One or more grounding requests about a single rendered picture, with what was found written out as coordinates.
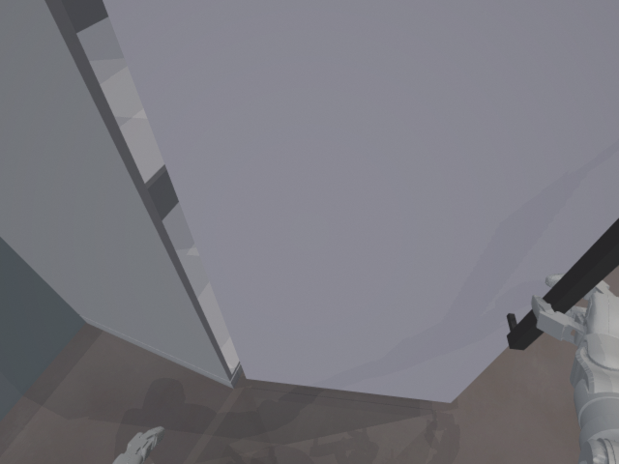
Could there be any handle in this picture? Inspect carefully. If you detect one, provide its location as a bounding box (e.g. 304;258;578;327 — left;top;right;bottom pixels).
507;218;619;350

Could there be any fridge door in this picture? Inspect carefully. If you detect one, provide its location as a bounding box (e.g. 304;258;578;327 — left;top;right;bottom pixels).
103;0;619;403

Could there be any robot left hand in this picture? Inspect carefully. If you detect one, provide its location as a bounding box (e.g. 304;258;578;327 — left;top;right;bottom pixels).
112;426;164;464

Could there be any robot right upper arm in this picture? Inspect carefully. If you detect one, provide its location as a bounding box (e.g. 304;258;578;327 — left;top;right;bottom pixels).
577;438;619;464

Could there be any robot right hand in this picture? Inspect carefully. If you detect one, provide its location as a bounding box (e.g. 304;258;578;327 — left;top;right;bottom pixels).
531;274;619;346

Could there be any right robot forearm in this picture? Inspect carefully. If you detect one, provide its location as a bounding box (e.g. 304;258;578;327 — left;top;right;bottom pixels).
570;333;619;450

